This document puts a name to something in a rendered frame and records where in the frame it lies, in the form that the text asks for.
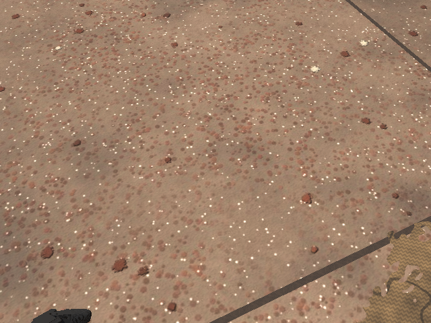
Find left robot hand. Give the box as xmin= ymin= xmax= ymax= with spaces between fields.
xmin=31 ymin=309 xmax=92 ymax=323

